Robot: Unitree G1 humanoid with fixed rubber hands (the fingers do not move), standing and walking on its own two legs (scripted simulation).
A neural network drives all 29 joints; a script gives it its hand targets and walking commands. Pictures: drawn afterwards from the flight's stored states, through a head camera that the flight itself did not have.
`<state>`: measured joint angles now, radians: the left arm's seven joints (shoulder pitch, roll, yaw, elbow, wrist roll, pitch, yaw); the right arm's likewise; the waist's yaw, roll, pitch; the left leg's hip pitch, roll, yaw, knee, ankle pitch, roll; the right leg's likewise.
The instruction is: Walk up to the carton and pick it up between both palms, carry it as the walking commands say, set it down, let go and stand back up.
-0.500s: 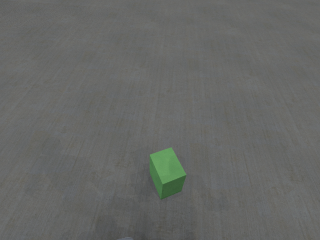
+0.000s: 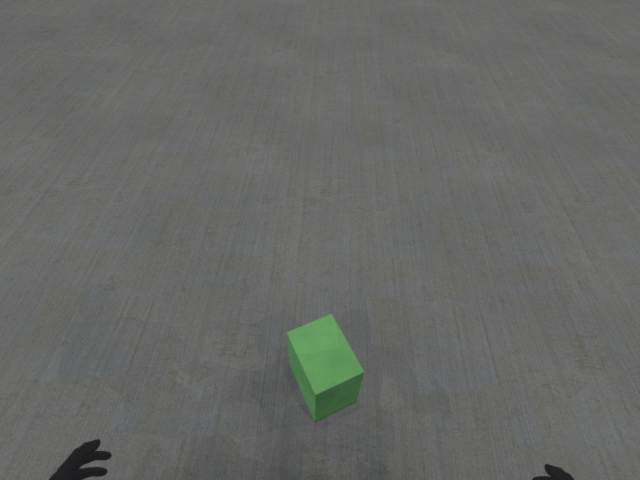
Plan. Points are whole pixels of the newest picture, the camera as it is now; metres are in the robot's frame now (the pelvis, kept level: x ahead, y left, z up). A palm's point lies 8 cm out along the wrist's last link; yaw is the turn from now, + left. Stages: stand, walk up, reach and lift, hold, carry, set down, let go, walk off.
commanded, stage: walk up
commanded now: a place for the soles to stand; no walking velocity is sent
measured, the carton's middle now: (323, 369) +0.53 -0.01 -0.64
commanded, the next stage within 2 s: none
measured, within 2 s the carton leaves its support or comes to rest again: neither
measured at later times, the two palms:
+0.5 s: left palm (73, 478) +0.15 +0.30 -0.07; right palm out of the picture +0.05 -0.44 -0.04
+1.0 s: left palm out of the picture +0.09 +0.17 -0.11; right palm out of the picture +0.29 -0.50 -0.05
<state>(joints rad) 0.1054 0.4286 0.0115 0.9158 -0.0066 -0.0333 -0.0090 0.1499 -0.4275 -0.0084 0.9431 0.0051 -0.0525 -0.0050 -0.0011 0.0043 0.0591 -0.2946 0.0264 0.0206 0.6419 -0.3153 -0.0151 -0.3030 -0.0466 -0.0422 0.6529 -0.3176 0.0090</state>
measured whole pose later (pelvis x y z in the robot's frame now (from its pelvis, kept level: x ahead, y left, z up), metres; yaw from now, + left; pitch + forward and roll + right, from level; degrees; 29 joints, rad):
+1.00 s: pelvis +0.11 -0.17 -0.01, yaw +17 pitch -2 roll +0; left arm 0.29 0.46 0.09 0.72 0.02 0.03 -0.05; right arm 0.35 -0.52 -0.07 0.75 -0.02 -0.10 -0.06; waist 0.01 -0.05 0.08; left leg -0.37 0.00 -0.02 0.76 -0.35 0.02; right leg -0.45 -0.06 -0.01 0.94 -0.47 -0.02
